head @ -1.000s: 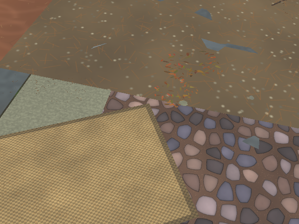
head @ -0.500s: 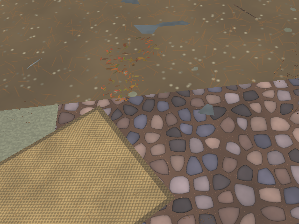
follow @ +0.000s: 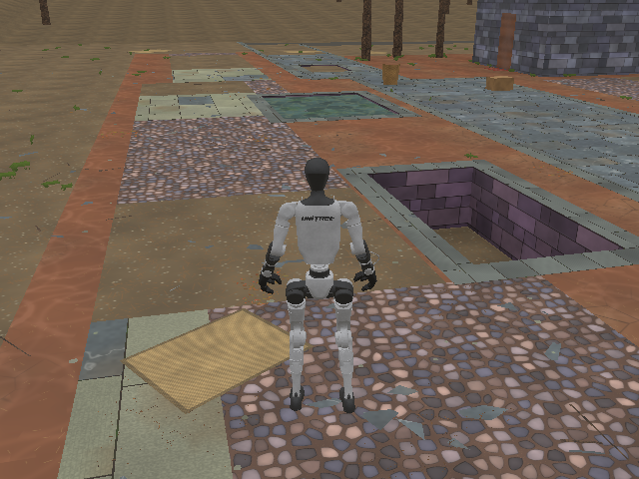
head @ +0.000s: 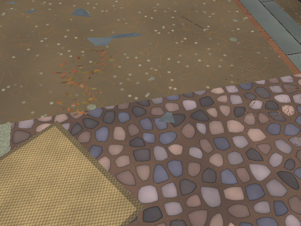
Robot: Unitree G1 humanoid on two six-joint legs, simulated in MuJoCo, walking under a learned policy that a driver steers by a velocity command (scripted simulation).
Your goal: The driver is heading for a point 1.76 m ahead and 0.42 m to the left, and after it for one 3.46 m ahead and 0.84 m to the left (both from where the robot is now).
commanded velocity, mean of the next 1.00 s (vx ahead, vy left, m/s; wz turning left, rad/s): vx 0.14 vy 0.00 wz -0.03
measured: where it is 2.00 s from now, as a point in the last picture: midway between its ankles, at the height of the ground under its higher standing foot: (153, 174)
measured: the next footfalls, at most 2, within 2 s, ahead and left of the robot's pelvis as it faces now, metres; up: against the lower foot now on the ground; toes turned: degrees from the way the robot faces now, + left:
right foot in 0.02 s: +0.02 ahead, -0.15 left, +0.00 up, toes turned +4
right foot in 1.22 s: +0.43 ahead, -0.12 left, +0.00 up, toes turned -1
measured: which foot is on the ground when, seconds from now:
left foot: down 0.00-1.00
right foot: up 0.00-0.00, down 0.02-0.74, up 0.76-1.00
